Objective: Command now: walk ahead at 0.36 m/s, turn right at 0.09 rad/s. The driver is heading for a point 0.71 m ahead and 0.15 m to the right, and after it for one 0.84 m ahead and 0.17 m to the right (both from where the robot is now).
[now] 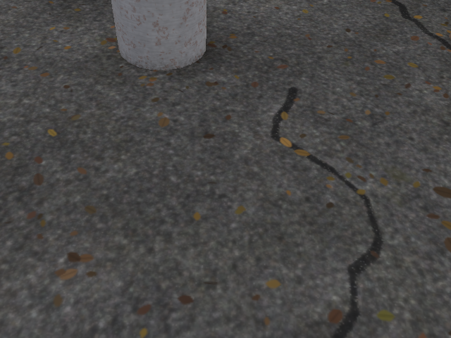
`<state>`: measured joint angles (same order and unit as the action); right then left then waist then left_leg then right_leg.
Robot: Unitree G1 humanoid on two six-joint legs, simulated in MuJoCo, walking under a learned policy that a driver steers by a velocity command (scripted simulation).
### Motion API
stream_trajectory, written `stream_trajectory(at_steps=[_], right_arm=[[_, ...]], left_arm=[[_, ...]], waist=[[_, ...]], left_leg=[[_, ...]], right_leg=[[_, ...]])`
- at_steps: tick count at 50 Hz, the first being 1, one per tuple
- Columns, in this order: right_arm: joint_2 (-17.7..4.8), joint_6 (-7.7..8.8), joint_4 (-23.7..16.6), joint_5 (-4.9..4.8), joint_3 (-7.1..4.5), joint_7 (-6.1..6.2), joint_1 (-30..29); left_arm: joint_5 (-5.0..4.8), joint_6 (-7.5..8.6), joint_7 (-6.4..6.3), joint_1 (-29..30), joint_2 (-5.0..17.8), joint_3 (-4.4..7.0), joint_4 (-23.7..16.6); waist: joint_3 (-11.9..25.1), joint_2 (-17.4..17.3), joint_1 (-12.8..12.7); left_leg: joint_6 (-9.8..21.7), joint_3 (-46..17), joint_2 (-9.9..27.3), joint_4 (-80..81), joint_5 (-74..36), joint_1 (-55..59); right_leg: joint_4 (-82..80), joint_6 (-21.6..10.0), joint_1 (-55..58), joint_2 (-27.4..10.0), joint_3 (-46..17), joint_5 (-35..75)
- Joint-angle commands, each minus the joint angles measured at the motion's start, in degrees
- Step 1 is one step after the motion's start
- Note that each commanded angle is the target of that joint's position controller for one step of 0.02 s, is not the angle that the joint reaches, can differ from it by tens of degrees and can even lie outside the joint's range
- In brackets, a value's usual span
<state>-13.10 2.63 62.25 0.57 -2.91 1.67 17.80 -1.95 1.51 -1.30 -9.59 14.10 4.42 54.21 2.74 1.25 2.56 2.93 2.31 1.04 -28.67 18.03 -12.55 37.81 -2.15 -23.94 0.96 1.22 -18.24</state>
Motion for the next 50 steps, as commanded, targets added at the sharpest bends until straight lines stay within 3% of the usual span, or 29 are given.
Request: stream_trajectory(at_steps=[1,3,5,9,14,15,17,18,19,20,21,22,23,24,25,26,28,31,36,41,43,45,46,47,48,49,50], right_arm=[[-8.75,2.78,-1.07,0.01,-1.67,0.6,3.7],[-6.86,3.5,-1.38,-0.87,-1.45,0.16,4.2],[-5.24,3.64,-0.93,-0.35,-1.0,0.17,6.28],[-7.29,3.24,-1.22,0.02,-1.36,0.39,7.79],[-9.17,2.62,-1.13,-0.93,-2.22,0.02,9.77],[-9.55,2.4,-1.24,-1.17,-2.44,-0.1,9.5],[-11.2,1.95,-2.04,-1.58,-3.02,-0.14,7.79],[-11.63,1.6,-2.68,-1.69,-3.11,-0.02,6.6],[-11.23,1.5,-3.62,-1.42,-2.87,0.1,6.41],[-9.32,2.13,-6.32,-0.43,-2.16,-0.04,5.68],[-2.82,4.47,-9.22,-0.44,0.05,-0.79,6.79],[-6.83,6.54,-10.43,-2.45,-1.14,-1.46,0.65],[-8.45,7.33,-11.75,-3.59,-1.57,-1.51,-2.75],[-8.13,7.38,-11.06,-2.92,-1.76,-1.01,-2.53],[-8.65,6.7,-10.31,-1.84,-2.52,-0.49,-1.76],[-7.89,5.7,-10.11,-1.54,-2.67,-0.45,-0.2],[-6.05,4.19,-10.45,-1.06,-2.68,-0.41,-0.03],[-5.79,3.25,-12.52,-0.42,-2.61,-0.3,-5.69],[-4.35,3.58,-14.77,-1.34,-1.46,-1.85,-14.5],[-4.81,3.57,-18.12,-2.11,-0.68,-3.82,-20.32],[-5.3,3.64,-19.39,-2.15,-0.62,-4.82,-20.55],[-7.34,3.33,-19.31,-1.9,-1.48,-5.16,-16.26],[-9.35,3.09,-18.08,-1.77,-2.62,-5.07,-9.88],[-12.51,2.82,-16.16,-1.75,-4.24,-4.58,-0.93],[-19.09,2.57,-16.15,-0.68,-5.99,-3.78,6.24],[-17.25,2.52,-16.93,-1.1,-4.99,-3.84,4.82],[-14.03,2.35,-17.57,-0.87,-3.96,-3.69,3.17]], left_arm=[[-0.44,2.89,0.79,7.07,5.46,1.07,-5.53],[0.22,3.08,0.98,6.34,4.88,1.28,-4.14],[0.31,2.88,1.51,7.26,2.89,1.06,-3.99],[0.3,2.03,2.71,12.84,0.34,-0.19,-6.5],[0.16,1.42,4.28,17.59,0.98,-1.01,-9.93],[0.22,1.36,4.58,17.75,1.36,-0.98,-10.5],[0.66,1.28,5.0,13.92,3.34,-0.06,-10.75],[0.59,1.22,5.09,6.77,5.28,1.22,-9.25],[0.2,0.94,4.55,-2.91,8.75,3.27,-6.67],[0.19,0.42,3.12,-11.77,14.62,5.22,-5.47],[0.23,0.66,3.01,-11.75,17.5,4.9,-6.08],[1.05,1.17,3.07,-11.72,12.7,3.28,-5.89],[1.34,1.8,2.94,-9.19,9.88,2.52,-6.17],[1.25,2.36,3.17,-4.19,7.81,1.8,-7.31],[1.58,2.75,3.17,-0.48,5.6,1.07,-8.38],[1.98,2.91,3.07,1.17,4.9,0.75,-8.92],[1.9,3.4,2.68,0.2,5.66,0.73,-8.2],[1.94,3.93,1.56,-3.29,7.15,0.88,-6.57],[2.02,4.31,0.94,-6.7,8.0,0.77,-4.73],[1.93,3.64,0.7,-10.29,8.47,1.0,-2.1],[1.78,2.93,0.45,-9.89,9.1,1.18,-2.1],[1.8,2.29,0.13,-8.22,10.69,1.5,-2.95],[1.8,1.74,-0.08,-7.26,11.14,1.49,-3.39],[1.91,1.52,-0.44,-7.01,10.86,1.13,-4.16],[2.93,2.44,-0.24,-10.94,6.64,-0.38,-6.51],[3.21,4.39,0.63,-12.2,3.73,-1.75,-6.61],[1.37,6.07,1.44,-8.16,8.86,-0.57,-7.7]], waist=[[-10.29,-11.1,0.06],[-8.37,-7.72,0.18],[-6.68,-7.06,0.61],[-7.97,-7.72,2.4],[-11.22,-7.9,3.49],[-11.49,-8.09,2.95],[-8.48,-9.31,-0.55],[-4.07,-8.84,-4.84],[1.8,-7.11,-9.25],[8.01,1.87,-11.95],[16.82,13.5,-7.78],[14.58,7.84,-9.93],[8.08,6.5,-8.85],[3.84,0.39,-5.8],[1.93,-0.06,-3.49],[0.9,0.69,-1.75],[-0.69,1.26,-0.63],[-3.85,1.68,-1.78],[-6.19,1.73,-5.26],[-8.36,0.45,-7.1],[-7.52,1.21,-6.25],[-3.06,3.29,-3.45],[0.94,3.54,0.16],[5.81,1.97,4.38],[14.01,-9.05,3.89],[20.44,-15.77,1.77],[17.41,-10.91,3.22]], left_leg=[[9.71,-27.87,19.47,23.17,17.38,11.39],[6.13,-18.63,16.73,22.21,5.71,15.79],[4.84,-11.07,14.66,21.68,-3.91,15.95],[4.44,-2.6,13.7,22.09,-10.73,11.76],[3.95,2.42,15.85,20.21,-14.65,13.85],[3.63,3.34,16.33,18.74,-18.3,14.64],[2.6,6.3,16.58,10.3,-40.43,14.79],[1.49,8.41,15.47,0.85,-51.48,13.54],[-0.27,9.61,13.29,-11.68,-53.11,7.39],[-3.61,10.43,9.45,-32.39,-33.05,-12.05],[-5.55,1.37,-2.24,-50.43,12.27,-26.97],[-3.68,-7.55,0.76,-54.29,10.7,-32.56],[-1.91,-6.49,3.15,-53.29,6.91,-34.83],[-1.41,-6.3,5.83,-48.11,2.43,-31.66],[-1.42,-6.33,7.82,-43.24,0.02,-27.09],[-1.62,-6.62,8.8,-40.95,-1.12,-23.16],[-2.72,-5.64,8.82,-36.59,-2.53,-20.85],[-4.44,-4.82,8.66,-26.94,-11.59,-25.69],[-2.47,-2.81,6.27,-10.07,-27.92,-24.6],[0.15,-3.6,4.23,-4.46,-23.47,-30.09],[1.56,-2.44,2.95,-3.54,-18.42,-29.28],[3.38,1.45,-0.82,-4.13,-12.75,-20.42],[4.72,3.36,-3.43,-3.29,-11.93,-11.58],[6.91,0.59,-3.24,-1.88,-14.42,2.66],[15.53,-23.16,11.3,-1.95,-18.61,24.7],[22.95,-47.83,20.21,7.6,-23.34,35.42],[19.49,-41.2,18.15,7.67,-26.67,32.95]], right_leg=[[15.21,-1.33,-27.03,-2.61,-6.39,0.56],[15.04,-1.11,-27.53,-3.37,-7.32,5.52],[13.93,-0.21,-24.63,-3.26,-6.12,10.54],[5.89,1.18,-18.51,-4.15,-1.59,16.15],[-0.56,-1.23,-14.95,-4.43,2.17,12.93],[-1.5,-2.2,-13.64,-4.03,3.07,10.99],[-2.15,-4.52,-4.72,-0.64,6.51,7.07],[-3.83,-6.02,4.91,2.01,7.97,8.58],[-5.02,-8.13,19.39,3.8,6.87,10.36],[-7.31,-13.65,38.3,-8.07,-13.44,5.13],[-20.77,-22.68,47.94,-21.61,-46.59,-4.88],[-23.55,-19.59,45.97,-20.36,-44.37,-3.27],[-22.35,-17.16,39.65,-18.1,-34.95,2.44],[-22.8,-15.13,30.06,-15.46,-27.15,8.46],[-23.63,-13.76,22.77,-13.42,-21.76,13.29],[-25.08,-13.6,17.62,-12.28,-19.31,15.23],[-27.4,-14.13,12.34,-11.47,-16.39,18.14],[-29.54,-13.73,11.85,-11.1,-12.39,20.81],[-31.43,-10.0,14.5,-10.15,-6.01,18.27],[-29.02,-8.89,27.34,-14.39,-2.94,22.38],[-25.55,-7.71,31.08,-15.52,-1.38,30.61],[-17.65,-6.28,32.09,-14.99,0.9,51.56],[-8.38,-5.13,30.98,-13.63,2.72,60.29],[4.82,-3.0,23.63,-11.45,4.63,57.2],[28.51,1.34,2.47,-4.53,5.92,33.46],[43.09,3.51,-12.46,5.46,-2.59,-14.04],[46.17,2.06,-17.01,1.19,-8.97,-13.2]])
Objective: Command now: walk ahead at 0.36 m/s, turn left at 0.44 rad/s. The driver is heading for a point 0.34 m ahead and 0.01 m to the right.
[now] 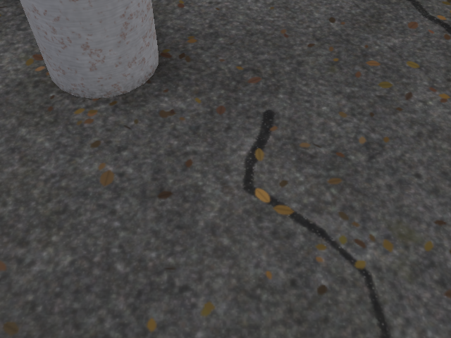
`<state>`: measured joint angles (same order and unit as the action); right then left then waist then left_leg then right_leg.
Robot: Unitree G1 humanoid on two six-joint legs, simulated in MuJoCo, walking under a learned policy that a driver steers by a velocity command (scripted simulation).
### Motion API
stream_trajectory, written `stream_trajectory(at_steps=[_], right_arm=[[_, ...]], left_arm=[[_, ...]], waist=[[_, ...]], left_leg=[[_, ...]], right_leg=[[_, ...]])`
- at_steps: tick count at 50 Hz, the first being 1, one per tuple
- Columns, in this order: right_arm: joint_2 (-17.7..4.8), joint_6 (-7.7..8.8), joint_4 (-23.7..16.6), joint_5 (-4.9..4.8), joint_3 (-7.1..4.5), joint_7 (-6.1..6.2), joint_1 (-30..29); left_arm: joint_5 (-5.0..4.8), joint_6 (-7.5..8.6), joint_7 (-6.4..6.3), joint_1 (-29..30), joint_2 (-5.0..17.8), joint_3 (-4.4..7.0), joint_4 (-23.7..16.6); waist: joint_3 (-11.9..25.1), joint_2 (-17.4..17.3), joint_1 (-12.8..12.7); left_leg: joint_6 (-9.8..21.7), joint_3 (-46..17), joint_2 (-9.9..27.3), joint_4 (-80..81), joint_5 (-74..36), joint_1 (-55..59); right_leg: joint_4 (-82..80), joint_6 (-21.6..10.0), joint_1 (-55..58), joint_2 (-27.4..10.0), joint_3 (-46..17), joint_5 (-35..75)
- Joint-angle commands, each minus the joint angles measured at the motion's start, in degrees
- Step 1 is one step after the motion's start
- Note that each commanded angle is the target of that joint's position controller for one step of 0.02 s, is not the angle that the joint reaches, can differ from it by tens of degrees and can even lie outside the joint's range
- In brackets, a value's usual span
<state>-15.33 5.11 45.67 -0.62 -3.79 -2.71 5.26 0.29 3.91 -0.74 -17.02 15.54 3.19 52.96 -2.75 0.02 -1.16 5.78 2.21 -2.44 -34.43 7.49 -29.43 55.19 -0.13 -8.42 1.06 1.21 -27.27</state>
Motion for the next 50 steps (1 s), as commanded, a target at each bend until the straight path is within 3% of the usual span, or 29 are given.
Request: stream_trajectory(at_steps=[1,2,3,6,9,13,17,19,20,21,22,23,24,25,27,28,30,35,50], right_arm=[[-9.56,-0.29,-2.37,0.39,-2.48,0.96,11.87],[-8.47,-0.52,-3.27,0.17,-2.13,0.96,8.41],[-7.22,-0.72,-4.04,0.28,-1.7,1.21,6.51],[-8.42,-0.96,-5.12,1.16,-1.86,1.64,4.9],[-9.08,-1.4,-4.75,0.55,-1.95,2.56,5.78],[-8.39,-2.79,-3.96,0.38,-1.41,3.48,6.94],[-7.8,-3.46,-2.95,1.04,-0.8,3.49,7.42],[-6.95,-3.58,-2.7,0.69,-0.33,3.52,6.84],[-6.27,-3.56,-2.54,0.38,0.06,3.56,6.53],[-5.25,-3.09,-2.55,1.07,0.45,3.53,8.51],[-4.63,-2.42,-2.01,2.17,0.51,3.27,14.18],[-3.84,-2.4,-1.15,1.84,0.89,3.49,15.66],[-4.91,-2.93,-1.67,1.64,0.84,3.52,13.19],[-5.12,-3.89,-2.17,1.25,0.66,3.68,11.37],[-5.38,-5.97,-1.55,1.38,0.54,3.7,10.93],[-6.22,-6.46,-1.04,1.43,0.3,3.63,10.56],[-5.72,-6.42,-1.05,1.41,0.42,3.6,9.79],[-4.75,-5.27,-0.15,1.31,0.48,3.85,10.1],[-3.83,-4.35,3.8,1.19,0.54,4.48,11.88]], left_arm=[[-1.89,4.19,0.93,3.03,7.83,0.58,-7.79],[-1.16,3.94,0.49,4.79,7.62,0.82,-7.96],[-0.16,3.07,-0.1,4.96,8.41,1.54,-8.21],[0.28,0.42,-0.9,1.16,5.56,1.28,-8.4],[0.5,-0.48,-1.55,2.93,4.47,0.96,-9.33],[0.07,-0.6,-1.0,8.76,4.19,0.75,-10.71],[0.17,-0.2,-0.19,12.04,5.23,1.04,-11.78],[0.45,0.45,0.16,10.98,5.46,1.2,-11.66],[0.79,0.89,0.28,9.03,5.31,1.22,-11.08],[1.56,1.27,0.03,7.9,7.63,1.61,-10.9],[1.83,1.01,-0.38,8.33,10.61,2.06,-11.45],[1.58,0.12,-0.61,7.26,6.63,1.26,-10.91],[0.73,-0.57,-0.56,7.13,3.65,0.37,-10.57],[0.39,-1.13,-0.38,8.44,3.53,0.16,-10.44],[0.23,-1.62,0.26,12.44,5.1,0.46,-11.41],[0.23,-1.51,0.59,12.85,5.37,0.61,-11.75],[0.26,-1.18,0.77,11.97,5.82,0.85,-11.04],[-0.01,-1.38,0.13,12.06,4.36,0.68,-9.57],[-0.19,-2.97,-0.59,13.23,4.08,0.94,-3.01]], waist=[[16.46,-5.13,5.96],[10.43,0.96,3.86],[8.26,1.98,2.04],[7.64,-1.56,-1.07],[9.72,-3.61,-0.63],[10.26,-4.98,2.17],[7.99,-5.67,3.35],[7.5,-5.72,2.19],[7.62,-5.03,0.53],[9.39,-2.12,1.16],[12.25,4.63,5.01],[15.5,9.57,3.81],[15.51,10.08,2.72],[14.26,9.62,2.88],[9.93,6.63,3.7],[7.85,3.69,2.7],[7.1,1.61,1.77],[7.56,0.08,1.44],[2.85,-0.19,1.25]], left_leg=[[14.2,-31.52,19.52,12.68,-22.89,41.74],[12.49,-24.71,16.91,13.46,-28.87,31.72],[11.32,-21.15,15.25,14.74,-31.02,24.81],[11.38,-15.86,12.5,16.91,-38.65,15.38],[9.59,-11.87,10.7,16.2,-40.38,15.38],[6.34,-11.03,9.65,15.27,-32.21,17.51],[6.38,-14.9,11.8,12.89,-26.34,20.4],[5.55,-16.74,11.98,9.56,-25.03,21.44],[3.71,-16.62,10.52,7.57,-21.84,20.53],[1.09,-15.68,7.43,4.98,-16.26,18.04],[-1.42,-13.0,2.82,1.79,-1.73,11.82],[-4.23,-10.08,0.97,-1.29,10.96,8.9],[-5.65,-8.83,1.8,-1.7,15.37,9.09],[-6.13,-8.22,2.72,-0.19,13.93,10.32],[-5.15,-8.48,3.21,6.81,7.74,14.73],[-3.89,-9.06,2.97,7.92,6.61,13.86],[-2.09,-10.03,3.65,8.7,4.0,13.3],[-3.09,-9.73,3.84,7.96,-1.62,14.08],[-3.66,-9.33,3.99,10.99,4.5,13.04]], right_leg=[[26.1,-0.45,-32.85,-1.67,-7.92,-0.82],[21.18,0.01,-31.64,-3.71,-6.45,1.52],[16.95,0.41,-28.21,-5.33,-5.97,2.92],[9.47,2.48,-22.51,-5.12,-4.46,6.71],[-0.74,3.91,-22.05,-4.42,-3.72,15.02],[-12.65,3.8,-19.7,-3.73,-3.91,25.54],[-19.23,2.64,-18.86,-3.14,-4.5,22.26],[-24.8,0.9,-16.04,-2.52,-4.08,21.29],[-31.51,-0.45,-10.95,-2.65,-3.98,28.7],[-32.14,-2.35,-3.42,-6.95,-8.19,46.0],[-27.52,-6.64,5.98,-13.37,-13.05,62.51],[-26.41,-12.3,9.34,-16.84,-16.51,62.31],[-28.11,-14.07,7.69,-18.05,-19.26,56.46],[-29.27,-13.08,4.85,-17.17,-19.54,49.57],[-29.33,-8.2,-2.78,-11.77,-13.94,36.31],[-28.22,-5.86,-3.48,-8.52,-10.08,32.16],[-26.6,-4.0,-2.43,-6.07,-7.33,31.07],[-24.87,-4.7,0.57,-5.64,-6.86,35.88],[-27.38,-3.54,0.97,-4.16,-6.62,27.17]])
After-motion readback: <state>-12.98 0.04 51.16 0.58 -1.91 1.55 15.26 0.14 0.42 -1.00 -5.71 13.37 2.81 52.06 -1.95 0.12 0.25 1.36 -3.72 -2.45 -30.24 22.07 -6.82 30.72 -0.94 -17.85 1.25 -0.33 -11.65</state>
